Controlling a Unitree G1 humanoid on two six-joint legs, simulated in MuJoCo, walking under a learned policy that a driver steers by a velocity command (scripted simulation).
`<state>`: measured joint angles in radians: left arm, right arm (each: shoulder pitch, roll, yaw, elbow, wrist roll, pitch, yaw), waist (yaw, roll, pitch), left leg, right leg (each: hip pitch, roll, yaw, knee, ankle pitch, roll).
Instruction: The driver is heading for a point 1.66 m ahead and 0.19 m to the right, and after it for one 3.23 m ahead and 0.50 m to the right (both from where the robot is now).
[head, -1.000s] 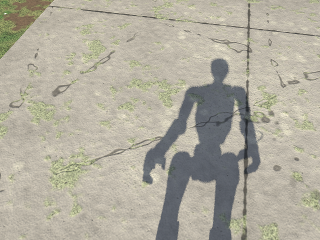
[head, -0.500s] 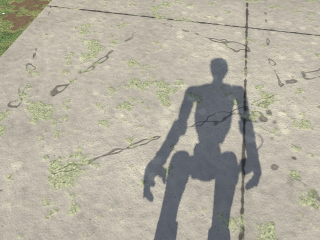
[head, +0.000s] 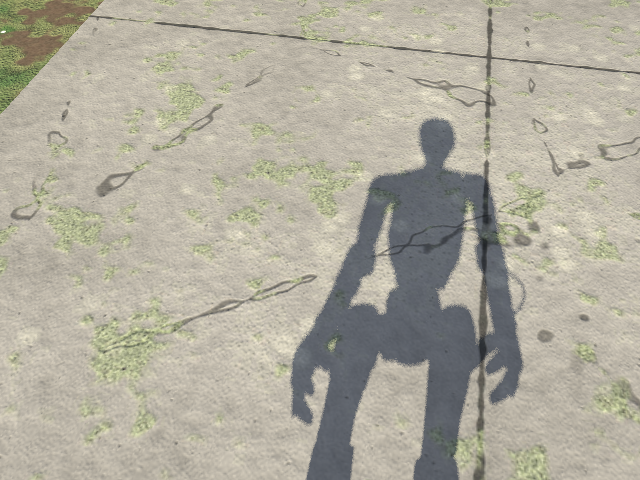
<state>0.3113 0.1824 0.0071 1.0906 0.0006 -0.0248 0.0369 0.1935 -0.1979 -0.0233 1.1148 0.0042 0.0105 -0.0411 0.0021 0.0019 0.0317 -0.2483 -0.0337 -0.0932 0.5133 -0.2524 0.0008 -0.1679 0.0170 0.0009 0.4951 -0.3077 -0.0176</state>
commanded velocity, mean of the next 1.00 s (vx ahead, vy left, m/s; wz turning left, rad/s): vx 0.41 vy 0.00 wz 0.00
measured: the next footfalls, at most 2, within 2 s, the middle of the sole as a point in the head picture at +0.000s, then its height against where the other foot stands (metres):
right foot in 0.70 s outside the picture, level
left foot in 1.24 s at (273, 367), level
